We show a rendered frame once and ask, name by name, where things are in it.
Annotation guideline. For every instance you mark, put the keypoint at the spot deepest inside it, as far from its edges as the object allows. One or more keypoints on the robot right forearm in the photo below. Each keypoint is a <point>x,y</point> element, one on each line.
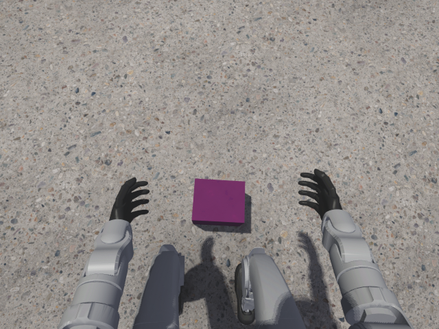
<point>365,296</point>

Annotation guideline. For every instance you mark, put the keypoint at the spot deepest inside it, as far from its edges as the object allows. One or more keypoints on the robot right hand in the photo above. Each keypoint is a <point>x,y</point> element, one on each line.
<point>326,195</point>

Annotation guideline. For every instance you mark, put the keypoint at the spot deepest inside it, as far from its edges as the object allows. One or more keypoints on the right robot shin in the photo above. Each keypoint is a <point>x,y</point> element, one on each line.
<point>247,302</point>

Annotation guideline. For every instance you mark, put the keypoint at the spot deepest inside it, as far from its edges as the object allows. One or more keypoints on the robot left thigh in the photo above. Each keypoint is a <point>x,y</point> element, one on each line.
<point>158,306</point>

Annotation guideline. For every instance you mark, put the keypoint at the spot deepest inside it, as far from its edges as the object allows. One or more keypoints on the robot left forearm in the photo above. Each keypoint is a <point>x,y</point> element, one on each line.
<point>96,301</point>

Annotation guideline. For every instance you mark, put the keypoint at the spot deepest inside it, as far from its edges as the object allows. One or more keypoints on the robot left hand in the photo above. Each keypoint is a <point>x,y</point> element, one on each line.
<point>123,205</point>

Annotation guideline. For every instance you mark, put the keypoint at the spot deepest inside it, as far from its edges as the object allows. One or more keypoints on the carton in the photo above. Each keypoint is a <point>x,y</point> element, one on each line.
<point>218,202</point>

